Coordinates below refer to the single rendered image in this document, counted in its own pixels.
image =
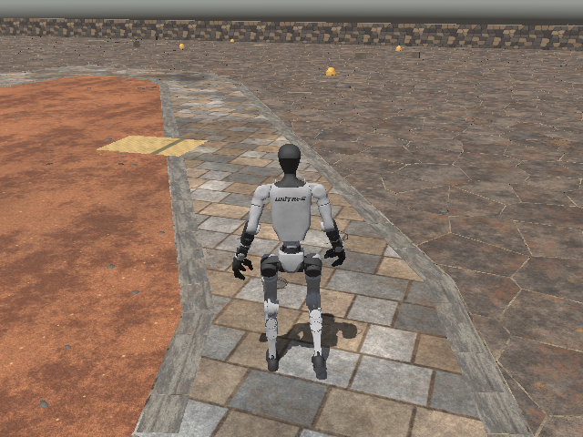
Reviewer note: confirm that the left robot shin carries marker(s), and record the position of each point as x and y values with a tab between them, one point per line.
271	330

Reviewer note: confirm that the left robot upper arm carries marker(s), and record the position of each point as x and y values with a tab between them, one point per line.
262	192

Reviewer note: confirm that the robot right forearm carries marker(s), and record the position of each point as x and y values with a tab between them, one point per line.
335	239

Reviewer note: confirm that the robot left foot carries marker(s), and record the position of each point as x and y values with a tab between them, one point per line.
273	363

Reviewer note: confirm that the right robot upper arm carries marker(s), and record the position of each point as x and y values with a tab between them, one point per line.
318	191

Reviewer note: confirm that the left robot hand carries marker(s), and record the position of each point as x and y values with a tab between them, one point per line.
236	267

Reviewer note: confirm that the right robot hand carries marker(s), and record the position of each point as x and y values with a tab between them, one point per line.
331	253

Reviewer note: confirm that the robot left forearm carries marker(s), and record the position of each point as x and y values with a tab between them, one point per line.
244	245

